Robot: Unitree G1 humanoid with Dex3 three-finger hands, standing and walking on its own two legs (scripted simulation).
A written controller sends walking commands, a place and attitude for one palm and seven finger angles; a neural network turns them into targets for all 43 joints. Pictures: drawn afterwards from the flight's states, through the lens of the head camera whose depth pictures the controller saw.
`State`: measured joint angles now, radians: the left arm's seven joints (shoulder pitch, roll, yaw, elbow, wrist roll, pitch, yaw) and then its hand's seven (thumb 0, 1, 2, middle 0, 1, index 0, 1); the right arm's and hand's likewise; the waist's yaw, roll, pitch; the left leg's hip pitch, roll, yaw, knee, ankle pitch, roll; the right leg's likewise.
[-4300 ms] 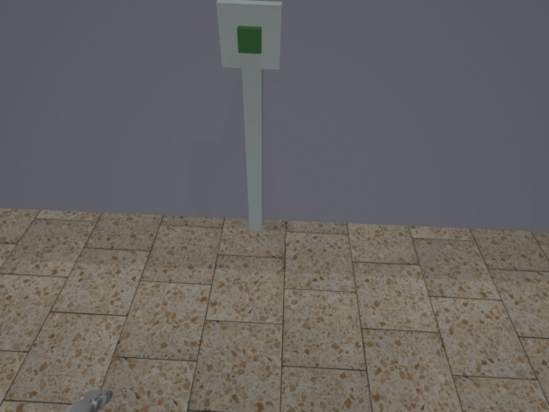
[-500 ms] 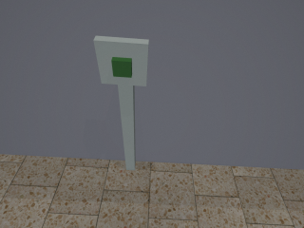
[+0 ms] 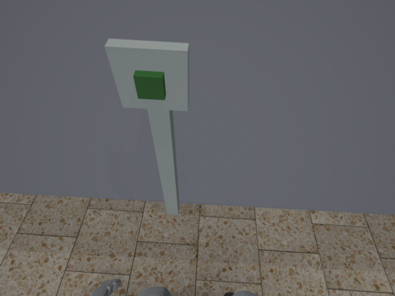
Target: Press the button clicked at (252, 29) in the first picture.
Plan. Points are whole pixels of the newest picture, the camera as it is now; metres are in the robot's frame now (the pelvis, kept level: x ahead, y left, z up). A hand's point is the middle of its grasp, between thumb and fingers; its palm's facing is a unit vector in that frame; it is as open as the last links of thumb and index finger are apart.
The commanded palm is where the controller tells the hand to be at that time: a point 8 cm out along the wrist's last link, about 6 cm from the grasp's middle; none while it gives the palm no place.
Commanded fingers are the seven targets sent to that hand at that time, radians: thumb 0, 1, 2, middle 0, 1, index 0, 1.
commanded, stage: come to a stop and stand still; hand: left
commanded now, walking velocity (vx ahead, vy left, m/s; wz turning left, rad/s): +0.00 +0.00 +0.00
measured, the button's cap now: (150, 84) +0.52 +0.14 +0.12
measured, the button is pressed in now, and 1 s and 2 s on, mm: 0 0 0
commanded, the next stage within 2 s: look again from close up in 1.86 s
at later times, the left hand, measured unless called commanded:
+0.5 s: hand out of the picture -0.06 +0.23 -0.17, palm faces +0.01 -0.98 -0.20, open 7.4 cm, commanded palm none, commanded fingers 0.00 0.90 0.90 -0.20 -0.30 -0.20 -0.30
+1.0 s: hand out of the picture -0.12 +0.15 -0.16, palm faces +0.03 -0.99 -0.13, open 7.4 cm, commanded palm none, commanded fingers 0.00 0.90 0.90 -0.20 -0.30 -0.20 -0.30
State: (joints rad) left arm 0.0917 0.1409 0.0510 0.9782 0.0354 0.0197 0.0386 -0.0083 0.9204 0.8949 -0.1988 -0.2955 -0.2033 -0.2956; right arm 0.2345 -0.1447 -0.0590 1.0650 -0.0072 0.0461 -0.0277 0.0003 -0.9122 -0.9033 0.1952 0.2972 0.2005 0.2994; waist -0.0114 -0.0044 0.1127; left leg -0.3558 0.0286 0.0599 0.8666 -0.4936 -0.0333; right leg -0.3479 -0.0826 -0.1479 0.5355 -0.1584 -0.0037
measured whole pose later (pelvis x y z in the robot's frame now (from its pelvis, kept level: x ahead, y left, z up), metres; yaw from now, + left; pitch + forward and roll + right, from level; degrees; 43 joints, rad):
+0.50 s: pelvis -0.04 +0.05 +0.01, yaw -2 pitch +0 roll +1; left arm 0.31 0.17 0.03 1.13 0.02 0.05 0.03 0.01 0.91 0.90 -0.19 -0.29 -0.20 -0.29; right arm 0.25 -0.14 -0.03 1.10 -0.01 0.00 -0.04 0.00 -0.93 -0.90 0.20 0.30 0.20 0.30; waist 0.00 -0.03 0.00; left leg -0.20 -0.07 0.16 0.32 -0.13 0.11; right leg -0.14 -0.05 0.00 0.54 -0.38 0.01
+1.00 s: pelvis -0.07 +0.01 +0.01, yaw -1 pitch -1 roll +0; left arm 0.39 0.07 0.00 1.15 0.01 0.00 0.04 0.00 0.91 0.90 -0.19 -0.29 -0.20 -0.29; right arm 0.37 -0.10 -0.02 1.19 -0.01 0.01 -0.03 0.00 -0.91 -0.90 0.20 0.30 0.20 0.30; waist -0.01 0.00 0.00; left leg -0.26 -0.01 0.11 0.38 -0.10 0.04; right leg -0.13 0.02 -0.05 0.44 -0.29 -0.04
